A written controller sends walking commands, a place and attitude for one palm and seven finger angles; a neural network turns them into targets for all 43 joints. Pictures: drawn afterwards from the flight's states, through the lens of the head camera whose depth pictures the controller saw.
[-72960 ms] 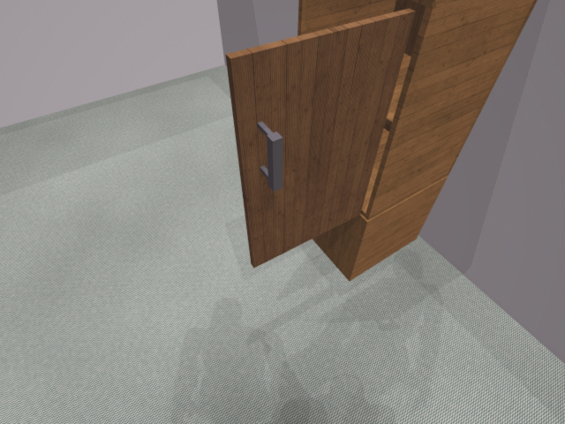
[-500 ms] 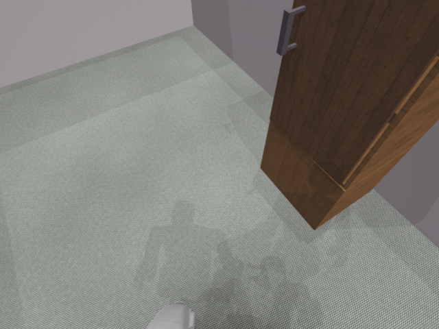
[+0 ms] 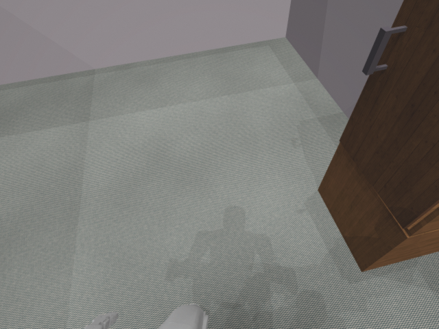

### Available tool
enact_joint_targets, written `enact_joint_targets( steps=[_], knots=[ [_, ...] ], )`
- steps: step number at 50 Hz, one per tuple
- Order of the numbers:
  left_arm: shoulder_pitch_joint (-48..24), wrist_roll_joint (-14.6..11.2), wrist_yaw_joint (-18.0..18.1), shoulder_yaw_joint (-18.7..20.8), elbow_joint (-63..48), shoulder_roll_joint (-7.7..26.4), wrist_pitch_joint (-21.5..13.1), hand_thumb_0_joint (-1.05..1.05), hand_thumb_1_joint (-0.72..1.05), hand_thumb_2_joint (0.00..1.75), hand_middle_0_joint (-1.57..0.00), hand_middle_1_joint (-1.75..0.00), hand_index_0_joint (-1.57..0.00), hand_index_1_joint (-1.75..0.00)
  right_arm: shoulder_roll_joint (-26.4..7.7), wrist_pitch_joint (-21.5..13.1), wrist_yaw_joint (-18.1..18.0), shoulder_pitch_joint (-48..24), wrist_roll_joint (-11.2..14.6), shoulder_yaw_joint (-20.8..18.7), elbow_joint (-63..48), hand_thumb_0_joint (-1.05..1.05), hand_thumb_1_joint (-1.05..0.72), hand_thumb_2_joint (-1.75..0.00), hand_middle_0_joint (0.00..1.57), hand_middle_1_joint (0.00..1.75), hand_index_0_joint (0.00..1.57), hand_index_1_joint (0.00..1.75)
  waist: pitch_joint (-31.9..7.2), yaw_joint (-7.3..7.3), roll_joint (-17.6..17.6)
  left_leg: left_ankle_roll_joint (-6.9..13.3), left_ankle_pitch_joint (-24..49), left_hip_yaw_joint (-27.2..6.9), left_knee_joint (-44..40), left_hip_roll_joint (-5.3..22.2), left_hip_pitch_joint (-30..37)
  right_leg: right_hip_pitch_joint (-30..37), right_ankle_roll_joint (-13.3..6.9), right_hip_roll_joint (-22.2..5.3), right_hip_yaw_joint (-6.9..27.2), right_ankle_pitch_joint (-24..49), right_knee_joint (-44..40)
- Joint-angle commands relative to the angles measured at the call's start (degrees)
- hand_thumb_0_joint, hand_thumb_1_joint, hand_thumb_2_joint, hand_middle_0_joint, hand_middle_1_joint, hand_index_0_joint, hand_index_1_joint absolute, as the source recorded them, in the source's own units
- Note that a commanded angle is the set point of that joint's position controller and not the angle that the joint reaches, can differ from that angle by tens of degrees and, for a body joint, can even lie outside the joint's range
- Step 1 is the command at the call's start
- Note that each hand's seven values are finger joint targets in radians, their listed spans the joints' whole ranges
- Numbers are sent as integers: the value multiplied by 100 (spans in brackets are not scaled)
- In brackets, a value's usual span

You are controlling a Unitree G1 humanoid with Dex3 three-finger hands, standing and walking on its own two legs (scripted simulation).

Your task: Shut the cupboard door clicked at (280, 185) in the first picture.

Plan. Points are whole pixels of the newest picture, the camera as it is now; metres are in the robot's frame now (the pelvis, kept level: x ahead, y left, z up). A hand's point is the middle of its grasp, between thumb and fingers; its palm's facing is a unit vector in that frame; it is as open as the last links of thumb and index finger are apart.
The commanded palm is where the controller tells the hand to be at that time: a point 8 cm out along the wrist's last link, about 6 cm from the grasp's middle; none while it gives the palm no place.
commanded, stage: walk to a spot facing it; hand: left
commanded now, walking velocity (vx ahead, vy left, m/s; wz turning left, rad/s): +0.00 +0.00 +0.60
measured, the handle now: (383, 50) +0.77 -0.39 +0.07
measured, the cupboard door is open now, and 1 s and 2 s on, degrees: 1 1 1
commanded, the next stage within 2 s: turn to face it in 1.50 s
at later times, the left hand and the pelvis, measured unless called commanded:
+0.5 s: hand out of the picture +0.04 +0.24 -0.15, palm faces +0.31 -0.92 -0.23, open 7.4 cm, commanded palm none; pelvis +0.02 +0.01 +0.01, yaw +18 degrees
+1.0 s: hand out of the picture +0.04 +0.15 -0.15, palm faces +0.66 -0.73 -0.17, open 7.4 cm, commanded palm none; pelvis +0.16 +0.04 +0.01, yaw +39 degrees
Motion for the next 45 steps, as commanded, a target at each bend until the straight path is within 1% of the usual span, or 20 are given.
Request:
enact_joint_targets(
  steps=[1, 7, 9, 11, 12, 13, 14, 15, 17, 21, 26, 29, 30, 31, 32, 33, 34, 37, 39, 45],
  knots=[
    [-260, 6, 92, 247, -492, 891, -146, 0, 90, 90, -20, -30, -20, -30, -336, -141, 74, 66, 17, -115, -439, 0, -90, -90, 20, 30, 20, 30, -384, -194, -1384, -110, 330, 295, 972, 336, -259, 207, -595, -1363, 743, 901, -1894],
    [580, 20, 109, 373, -160, 1161, -161, 0, 90, 90, -20, -30, -20, -30, -84, -234, 80, -312, 85, 34, -505, 0, -90, -90, 20, 30, 20, 30, -862, 287, -1290, -128, -99, 848, -1362, 329, 182, 1654, -692, -1681, 232, 3125, -1169],
    [570, 17, 94, 416, -127, 1219, -146, 0, 90, 90, -20, -30, -20, -30, -102, -287, 56, -107, 98, 46, -473, 0, -90, -90, 20, 30, 20, 30, -1001, 235, -1333, -67, 82, 929, -2197, 315, 511, 1717, -640, -1764, 151, 3322, -826],
    [451, -61, 43, 421, -122, 1154, -111, 0, 90, 90, -20, -30, -20, -30, -293, -343, 43, 388, 64, 19, -337, 0, -90, -90, 20, 30, 20, 30, -1112, -41, -926, 33, 1108, 923, -3453, 285, 1734, 905, -194, -1597, -205, 1888, -372],
    [466, -92, 8, 373, -194, 894, -70, 0, 90, 90, -20, -30, -20, -30, -742, -392, 40, 720, 22, -77, -260, 0, -90, -90, 20, 30, 20, 30, -1230, -215, 332, 323, 1187, -271, -4196, 1015, 2538, -129, 125, -1088, -490, 144, 620],
    [119, -97, -57, 243, -498, 499, -41, 0, 90, 90, -20, -30, -20, -30, -1405, -402, -28, 1117, -51, -240, -200, 0, -90, -90, 20, 30, 20, 30, -1010, -505, 2061, 1065, 2069, -2232, -4484, 2363, 3076, -1909, 494, -282, -543, -2097, 1945],
    [-582, -20, -65, 203, -694, 651, -28, 0, 90, 90, -20, -30, -20, -30, -1405, -389, -76, 1541, -63, -250, -4, 0, -90, -90, 20, 30, 20, 30, -811, -779, 1343, 1502, 1734, -2385, -4587, 2628, 2962, -2306, 358, -285, 109, -1898, 2594],
    [-747, -7, -101, 232, -694, 681, -50, 0, 90, 90, -20, -30, -20, -30, -1246, -415, -101, 1450, -60, -177, -17, 0, -90, -90, 20, 30, 20, 30, -662, -655, 1037, 1410, 827, -2072, -4729, 2316, 2609, -2283, 297, -393, 346, -1335, 2686],
    [-728, -17, -183, 277, -509, 689, -108, 0, 90, 90, -20, -30, -20, -30, -909, -520, -174, 908, -43, -79, -154, 0, -90, -90, 20, 30, 20, 30, -363, -422, 1090, 1156, 478, -1734, -4718, 1842, 2119, -2225, 331, -337, 496, -562, 2900],
    [-528, -63, -266, 232, -311, 592, -157, 0, 90, 90, -20, -30, -20, -30, -881, -635, -214, 913, -13, -42, -111, 0, -90, -90, 20, 30, 20, 30, -398, -263, 526, 1196, 1331, -1315, -4663, 1512, 2367, -1959, 421, -157, 460, -192, 2056],
    [-510, -78, -305, 204, -341, 538, -196, 0, 90, 90, -20, -30, -20, -30, -940, -611, -162, 799, -38, -89, -52, 0, -90, -90, 20, 30, 20, 30, -295, -176, 637, 1144, 750, -1253, -4653, 1290, 1771, -882, 455, 143, 163, -89, 413],
    [308, -64, -300, 274, -81, 661, -269, 0, 90, 90, -20, -30, -20, -30, -869, -582, -139, 475, -4, -94, -87, 0, -90, -90, 20, 30, 20, 30, -389, 263, 360, 934, 275, -1121, -3984, 984, 615, 993, 433, 391, 8, 404, -625],
    [1013, -39, -251, 373, 113, 988, -342, 0, 90, 90, -20, -30, -20, -30, -667, -603, -121, 342, 53, -63, -157, 0, -90, -90, 20, 30, 20, 30, -625, 615, -339, 695, -219, -741, -3106, 524, -299, 2262, 364, -68, 535, -26, -1307],
    [1592, 52, -156, 512, 220, 1668, -410, 0, 90, 90, -20, -30, -20, -30, -183, -648, -98, 483, 122, 33, -295, 0, -90, -90, 20, 30, 20, 30, -1039, 853, -2222, 322, -800, 204, -987, -230, -1286, 3099, -133, -1839, 2605, -1702, -2258],
    [1502, -25, -81, 486, 190, 1715, -336, 0, 90, 90, -20, -30, -20, -30, -357, -612, -64, 223, 69, -21, -431, 0, -90, -90, 20, 30, 20, 30, -655, 770, -2256, 306, -928, 51, 352, 20, -1472, 2168, -495, -2537, 3687, -2654, -3009],
    [976, -37, -64, 438, 50, 1487, -335, 0, 90, 90, -20, -30, -20, -30, -410, -580, -21, 315, -6, -55, -382, 0, -90, -90, 20, 30, 20, 30, -275, 438, -1643, 315, -385, -112, 920, 293, -1525, 1495, -597, -2460, 3425, -3118, -3143],
    [575, -30, -49, 360, -10, 1203, -379, 0, 90, 90, -20, -30, -20, -30, -354, -564, 2, 411, -39, -60, -233, 0, -90, -90, 20, 30, 20, 30, -116, 211, -1622, 288, 222, -118, 1179, 494, -1405, 976, -462, -2231, 3068, -2932, -3108],
    [247, -41, -65, 220, 21, 656, -490, 0, 90, 90, -20, -30, -20, -30, -109, -443, 131, 625, -29, -29, 32, 0, -90, -90, 20, 30, 20, 30, -193, -141, -1234, 125, 1245, 203, 1103, 683, -765, 530, -182, -1498, 836, -672, -2819],
    [530, -51, -65, 199, 136, 587, -571, 0, 90, 90, -20, -30, -20, -30, -50, -424, 160, 521, -6, 3, 45, 0, -90, -90, 20, 30, 20, 30, -280, -85, -1058, 46, 1548, 363, 892, 657, -958, 1014, -206, -1364, 224, 578, -2702],
    [1243, -20, -26, 189, 548, 573, -651, 0, 90, 90, -20, -30, -20, -30, 80, -446, 221, -362, -8, 90, -251, 0, -90, -90, 20, 30, 20, 30, -252, 143, -855, 60, 1507, 711, -338, 763, -1470, 2209, -357, -1563, -454, 2551, -2402]
  ],
)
